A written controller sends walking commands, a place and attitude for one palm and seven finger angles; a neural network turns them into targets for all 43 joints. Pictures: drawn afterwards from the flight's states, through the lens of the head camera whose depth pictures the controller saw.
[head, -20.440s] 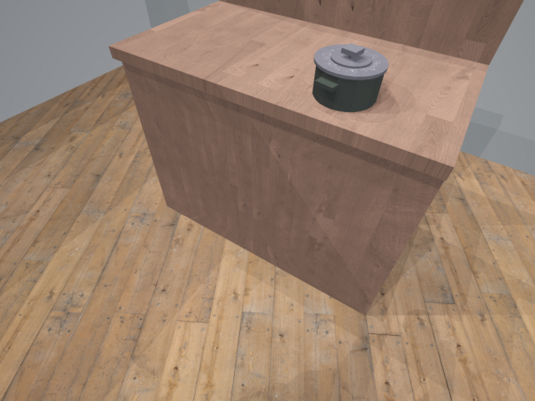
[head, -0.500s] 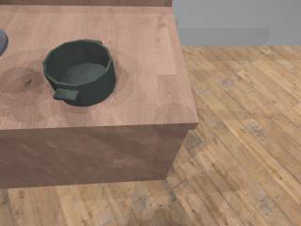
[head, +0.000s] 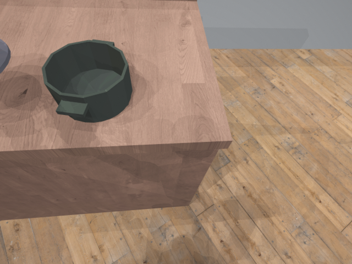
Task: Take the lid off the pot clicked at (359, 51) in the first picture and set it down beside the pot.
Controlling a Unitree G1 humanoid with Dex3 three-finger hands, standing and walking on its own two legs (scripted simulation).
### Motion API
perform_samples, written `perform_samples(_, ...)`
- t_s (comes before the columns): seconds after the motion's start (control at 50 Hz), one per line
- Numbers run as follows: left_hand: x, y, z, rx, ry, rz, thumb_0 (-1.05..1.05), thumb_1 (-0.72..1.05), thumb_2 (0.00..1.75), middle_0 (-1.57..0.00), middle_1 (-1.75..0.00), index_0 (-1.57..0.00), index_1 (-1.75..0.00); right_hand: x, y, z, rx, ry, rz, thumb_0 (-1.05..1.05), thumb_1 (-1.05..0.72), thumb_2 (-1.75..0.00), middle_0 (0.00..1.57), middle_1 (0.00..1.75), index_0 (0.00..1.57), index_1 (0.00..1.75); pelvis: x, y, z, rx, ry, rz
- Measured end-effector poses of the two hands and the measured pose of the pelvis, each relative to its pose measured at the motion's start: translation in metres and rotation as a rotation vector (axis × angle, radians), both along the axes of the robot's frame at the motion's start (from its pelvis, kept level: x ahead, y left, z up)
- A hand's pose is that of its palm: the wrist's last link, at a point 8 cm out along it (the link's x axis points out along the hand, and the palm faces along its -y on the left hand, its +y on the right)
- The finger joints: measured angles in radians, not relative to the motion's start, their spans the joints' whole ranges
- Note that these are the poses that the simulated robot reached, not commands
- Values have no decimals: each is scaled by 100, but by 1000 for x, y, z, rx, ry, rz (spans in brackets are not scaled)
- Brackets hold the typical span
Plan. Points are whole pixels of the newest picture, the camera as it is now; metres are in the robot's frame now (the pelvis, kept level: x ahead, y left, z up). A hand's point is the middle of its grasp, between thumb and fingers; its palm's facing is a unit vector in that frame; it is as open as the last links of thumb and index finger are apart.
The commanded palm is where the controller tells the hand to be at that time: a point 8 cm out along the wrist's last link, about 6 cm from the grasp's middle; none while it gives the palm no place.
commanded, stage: lower the lid onto the table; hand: left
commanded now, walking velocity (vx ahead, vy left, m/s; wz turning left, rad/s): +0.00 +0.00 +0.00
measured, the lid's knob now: out of the picture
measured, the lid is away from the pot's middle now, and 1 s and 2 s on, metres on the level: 0.23 0.22 0.24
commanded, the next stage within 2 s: open the fingers wide in 1.30 s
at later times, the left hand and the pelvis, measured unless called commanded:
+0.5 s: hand out of the picture +0.47 +0.37 +0.17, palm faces -0.39 -0.28 -0.88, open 7.7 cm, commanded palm +0.52 +0.37 +0.24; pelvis -0.01 +0.00 -0.01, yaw +0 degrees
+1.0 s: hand out of the picture +0.47 +0.36 +0.14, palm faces -0.42 -0.27 -0.87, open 7.7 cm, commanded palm +0.53 +0.37 +0.20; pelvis -0.01 +0.01 -0.01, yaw -1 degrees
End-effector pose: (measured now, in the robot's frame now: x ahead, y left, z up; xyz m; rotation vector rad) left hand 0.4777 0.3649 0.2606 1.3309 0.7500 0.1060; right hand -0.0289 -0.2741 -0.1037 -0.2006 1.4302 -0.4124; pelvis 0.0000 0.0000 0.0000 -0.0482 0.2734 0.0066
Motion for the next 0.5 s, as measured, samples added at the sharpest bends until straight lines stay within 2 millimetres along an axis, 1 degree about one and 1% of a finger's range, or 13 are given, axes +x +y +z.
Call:
perform_samples(0.2,1,-2,-15,-19,18,-23,1,30,83,-59,-99,-56,-92,3,4,-3,-1,-23,-3,0,-91,-90,21,30,20,30,-3,1,-2,-4,8,-5)
perform_samples(0.5,-5,10,-33,-15,45,-21,1,31,83,-59,-99,-55,-92,-4,4,-2,-21,1,-2,0,-91,-89,21,30,20,30,-5,4,-6,-12,18,0)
